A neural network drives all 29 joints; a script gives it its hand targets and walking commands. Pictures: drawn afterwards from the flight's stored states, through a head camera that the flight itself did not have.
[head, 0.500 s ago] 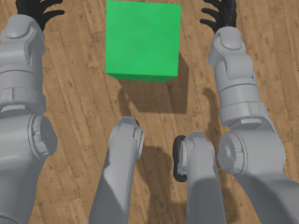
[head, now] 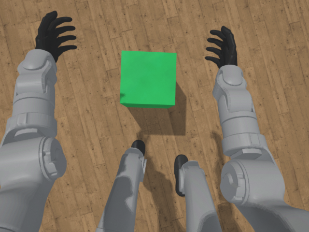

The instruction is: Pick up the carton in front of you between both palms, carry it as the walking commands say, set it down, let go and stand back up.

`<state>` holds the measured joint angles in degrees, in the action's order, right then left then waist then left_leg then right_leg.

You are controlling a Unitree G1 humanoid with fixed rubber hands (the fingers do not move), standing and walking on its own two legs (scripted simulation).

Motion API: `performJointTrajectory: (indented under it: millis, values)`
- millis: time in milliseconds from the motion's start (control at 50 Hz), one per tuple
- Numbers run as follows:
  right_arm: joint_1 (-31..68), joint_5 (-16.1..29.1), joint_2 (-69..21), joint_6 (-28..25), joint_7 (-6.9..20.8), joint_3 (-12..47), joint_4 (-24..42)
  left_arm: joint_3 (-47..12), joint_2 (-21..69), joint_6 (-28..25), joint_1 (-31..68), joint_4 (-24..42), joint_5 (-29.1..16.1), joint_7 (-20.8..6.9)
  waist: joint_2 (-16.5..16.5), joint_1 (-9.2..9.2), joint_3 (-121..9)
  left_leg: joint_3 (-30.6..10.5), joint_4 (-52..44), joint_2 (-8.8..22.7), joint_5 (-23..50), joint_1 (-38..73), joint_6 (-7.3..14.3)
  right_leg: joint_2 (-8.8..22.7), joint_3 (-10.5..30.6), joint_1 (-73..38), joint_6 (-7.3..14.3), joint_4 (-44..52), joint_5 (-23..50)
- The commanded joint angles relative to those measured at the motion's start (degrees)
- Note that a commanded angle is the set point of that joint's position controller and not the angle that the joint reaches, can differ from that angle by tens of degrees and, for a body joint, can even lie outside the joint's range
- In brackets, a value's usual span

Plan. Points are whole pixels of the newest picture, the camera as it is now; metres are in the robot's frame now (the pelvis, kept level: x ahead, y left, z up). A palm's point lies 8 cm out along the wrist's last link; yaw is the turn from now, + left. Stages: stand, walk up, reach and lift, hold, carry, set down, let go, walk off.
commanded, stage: let go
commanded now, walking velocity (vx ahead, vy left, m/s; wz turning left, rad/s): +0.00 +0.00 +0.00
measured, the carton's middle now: (148, 83) +0.50 +0.10 -0.52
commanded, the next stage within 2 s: stand in 1.22 s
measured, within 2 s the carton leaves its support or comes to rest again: neither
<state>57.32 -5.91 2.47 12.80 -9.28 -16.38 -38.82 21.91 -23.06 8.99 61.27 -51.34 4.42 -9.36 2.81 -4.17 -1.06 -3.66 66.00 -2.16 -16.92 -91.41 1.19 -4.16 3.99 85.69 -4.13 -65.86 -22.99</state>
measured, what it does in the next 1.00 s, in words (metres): rises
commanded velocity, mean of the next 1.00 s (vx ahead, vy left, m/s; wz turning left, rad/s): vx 0.00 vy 0.00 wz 0.00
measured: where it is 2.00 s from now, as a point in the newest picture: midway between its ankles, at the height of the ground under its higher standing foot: (157, 174)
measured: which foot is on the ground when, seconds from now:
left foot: down 0.00-1.00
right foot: down 0.00-1.00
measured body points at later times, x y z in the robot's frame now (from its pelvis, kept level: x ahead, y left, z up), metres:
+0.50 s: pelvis +0.06 +0.00 +0.10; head +0.23 +0.02 +0.52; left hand +0.32 +0.27 +0.00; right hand +0.37 -0.18 +0.00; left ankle +0.09 +0.10 -0.61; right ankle +0.05 -0.15 -0.61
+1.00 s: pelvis +0.10 -0.05 +0.13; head +0.11 -0.04 +0.58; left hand +0.26 +0.20 +0.06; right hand +0.29 -0.27 +0.06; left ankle +0.09 +0.10 -0.61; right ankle +0.05 -0.15 -0.61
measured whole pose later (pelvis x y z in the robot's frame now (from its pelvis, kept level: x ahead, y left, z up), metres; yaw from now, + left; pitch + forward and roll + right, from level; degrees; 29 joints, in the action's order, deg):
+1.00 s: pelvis +0.10 -0.05 +0.13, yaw +4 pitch -2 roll +1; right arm -12.7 0.1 12.2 5.6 3.2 -1.9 -25.1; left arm 2.9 -12.5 5.9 -12.8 -24.8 0.4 -4.7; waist 1.7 0.1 4.2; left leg -4.1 23.3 -0.6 -12.6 -8.4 -1.8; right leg -2.1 3.6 4.6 1.8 -25.4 -18.3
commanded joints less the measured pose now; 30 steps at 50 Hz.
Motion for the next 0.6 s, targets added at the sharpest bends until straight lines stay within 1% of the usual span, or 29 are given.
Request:
performJointTrajectory:
  millis: [0, 40, 80, 160, 200, 260, 360, 480, 580]
  values:
    - [1.43, -1.96, 2.30, -0.76, -0.03, 1.07, 7.23, 0.04, -8.25, -0.90, 3.20, 7.17, 1.64, -0.20, -5.10, -2.94, -56.90, 4.33, -7.05, -0.24, 27.23, 58.62, -2.09, -3.20, -8.45, -13.43, -1.58, 9.20, 7.63]
    - [-4.15, -2.24, 2.15, -0.95, 0.04, 2.27, 9.75, -1.26, -7.92, -0.97, -2.39, 10.12, 1.98, -0.20, -5.73, -2.99, -56.99, 3.85, -9.01, 0.01, 28.88, 63.66, -1.94, -3.03, -8.44, -15.79, -1.38, 11.42, 8.28]
    - [-9.25, -1.90, 2.22, -1.71, 0.32, 3.74, 12.53, -2.61, -6.99, -1.46, -8.03, 13.47, 1.38, -0.08, -6.31, -2.98, -55.69, 3.09, -10.94, 0.39, 30.48, 68.48, -1.84, -2.82, -8.38, -17.19, -1.02, 13.48, 8.50]
    - [-16.48, -0.57, 3.02, -3.92, 1.35, 5.95, 16.57, -5.49, -4.81, -3.08, -16.11, 19.16, -0.85, 0.31, -7.42, -2.12, -49.52, 1.55, -15.34, 1.19, 30.01, 73.97, -1.88, -2.26, -7.67, -19.78, -0.38, 17.77, 7.69]
    - [-20.61, -0.03, 3.47, -5.18, 2.08, 6.55, 16.64, -6.73, -3.40, -4.08, -20.34, 20.45, -2.13, 0.56, -7.69, -1.42, -46.52, 0.79, -17.21, 1.48, 29.96, 75.56, -1.99, -1.96, -7.23, -21.27, -0.06, 19.66, 7.59]
    - [-27.96, 0.42, 4.20, -6.92, 3.34, 7.11, 15.11, -8.21, -1.32, -5.45, -27.89, 20.73, -3.45, 1.09, -7.74, -0.28, -43.07, -0.25, -19.42, 1.78, 31.21, 77.79, -2.17, -1.60, -6.69, -23.80, 0.43, 22.13, 8.08]
    - [-39.91, 0.79, 5.76, -9.55, 5.62, 7.56, 12.84, -9.96, 1.74, -7.72, -41.00, 21.18, -4.01, 2.19, -7.65, 1.00, -36.92, -0.88, -23.37, 1.97, 32.01, 80.95, -2.27, -0.87, -5.66, -30.33, 1.19, 26.46, 9.26]
    - [-50.12, 2.09, 8.07, -12.12, 7.85, 9.50, 13.74, -12.36, 3.37, -9.94, -53.79, 24.65, -4.60, 3.49, -6.05, 1.68, -27.68, 0.49, -29.40, 1.29, 27.19, 81.96, -1.98, 0.17, -4.31, -44.90, 2.11, 31.95, 11.74]
    - [-57.69, 3.50, 9.78, -13.66, 9.19, 11.38, 15.52, -14.72, 4.51, -10.87, -63.71, 27.61, -5.46, 4.71, -3.76, 2.21, -19.14, 1.85, -35.53, 0.50, 23.32, 83.72, -2.04, 1.40, -3.48, -58.15, 2.48, 37.85, 16.25]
